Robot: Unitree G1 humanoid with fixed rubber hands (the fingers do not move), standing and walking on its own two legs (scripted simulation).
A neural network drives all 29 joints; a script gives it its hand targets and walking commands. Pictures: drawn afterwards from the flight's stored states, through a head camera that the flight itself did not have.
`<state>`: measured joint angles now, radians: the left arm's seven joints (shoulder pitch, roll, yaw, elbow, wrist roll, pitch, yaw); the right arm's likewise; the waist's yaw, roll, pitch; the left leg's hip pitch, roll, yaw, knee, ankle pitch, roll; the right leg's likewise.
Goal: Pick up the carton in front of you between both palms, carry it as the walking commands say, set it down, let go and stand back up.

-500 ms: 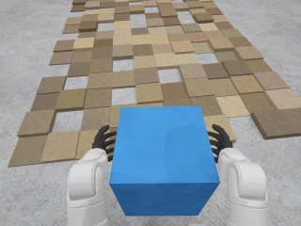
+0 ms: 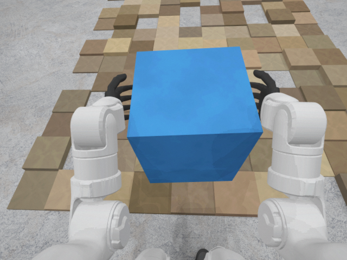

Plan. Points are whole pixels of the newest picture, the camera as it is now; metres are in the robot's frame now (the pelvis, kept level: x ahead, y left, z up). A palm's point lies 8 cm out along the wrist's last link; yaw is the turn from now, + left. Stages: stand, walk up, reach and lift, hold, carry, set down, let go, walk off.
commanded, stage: carry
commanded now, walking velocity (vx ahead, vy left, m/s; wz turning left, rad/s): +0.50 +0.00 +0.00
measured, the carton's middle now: (189, 123) +0.38 +0.01 +0.08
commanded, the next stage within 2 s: none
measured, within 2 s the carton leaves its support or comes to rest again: neither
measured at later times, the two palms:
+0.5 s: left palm (155, 8) +0.76 +0.12 +0.16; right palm (256, 20) +0.71 -0.17 +0.14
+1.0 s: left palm out of the picture +1.01 +0.20 +0.22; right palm out of the picture +1.05 -0.10 +0.23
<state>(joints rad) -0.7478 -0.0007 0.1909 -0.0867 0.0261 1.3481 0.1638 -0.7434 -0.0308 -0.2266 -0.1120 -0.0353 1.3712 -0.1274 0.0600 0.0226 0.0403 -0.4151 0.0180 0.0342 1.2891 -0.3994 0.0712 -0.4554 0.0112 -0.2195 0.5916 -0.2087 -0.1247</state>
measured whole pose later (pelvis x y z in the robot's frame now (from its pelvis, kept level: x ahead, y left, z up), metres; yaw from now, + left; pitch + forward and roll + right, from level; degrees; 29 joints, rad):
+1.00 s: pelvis +0.64 +0.01 +0.06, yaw +0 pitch +4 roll -1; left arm -0.81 -0.04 0.30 -0.10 0.07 1.30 0.13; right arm -0.87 0.04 -0.30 -0.10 -0.13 1.35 -0.11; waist 0.09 0.02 0.09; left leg -0.50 0.00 0.03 0.50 0.05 0.01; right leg -0.26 0.02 -0.16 0.53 0.05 -0.12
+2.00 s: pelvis +1.08 +0.02 +0.04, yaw +0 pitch +5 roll +0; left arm -0.80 0.06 0.24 0.06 0.00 1.31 0.15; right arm -0.80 0.02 -0.23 0.05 -0.08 1.29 -0.13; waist 0.01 -0.04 -0.03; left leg -0.51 -0.02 0.13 0.61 -0.20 0.08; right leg -0.36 0.00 -0.01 1.06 -0.47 -0.03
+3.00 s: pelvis +1.67 +0.04 +0.06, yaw +0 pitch +5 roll +0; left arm -0.66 0.02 0.18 0.22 0.04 1.20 0.10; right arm -0.58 0.02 -0.17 0.15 -0.05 1.18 -0.12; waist -0.06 -0.03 -0.08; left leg -0.38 -0.02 0.11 0.55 -0.27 0.16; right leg -0.54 -0.02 -0.02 1.14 -0.38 -0.03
